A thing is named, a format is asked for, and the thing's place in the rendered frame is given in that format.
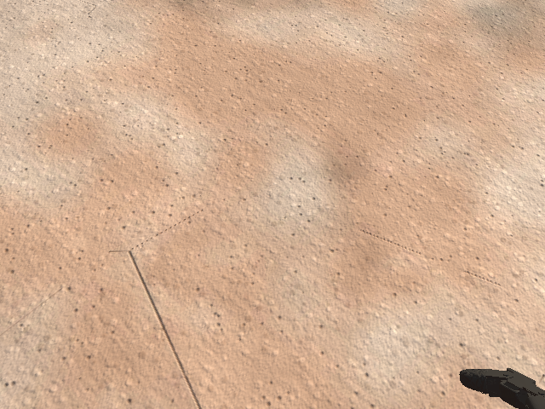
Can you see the right robot hand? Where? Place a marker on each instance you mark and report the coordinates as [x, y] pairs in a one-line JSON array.
[[511, 386]]

